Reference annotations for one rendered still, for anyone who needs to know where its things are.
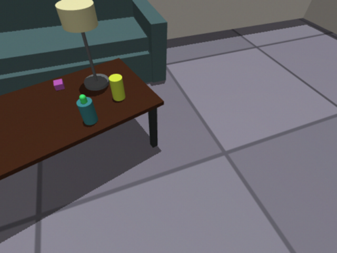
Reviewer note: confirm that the sofa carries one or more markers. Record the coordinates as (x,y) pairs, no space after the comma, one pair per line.
(35,48)

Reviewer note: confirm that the desk lamp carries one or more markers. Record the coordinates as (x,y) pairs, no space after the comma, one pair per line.
(79,16)

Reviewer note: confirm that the coffee table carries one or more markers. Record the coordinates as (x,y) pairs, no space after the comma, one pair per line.
(38,122)

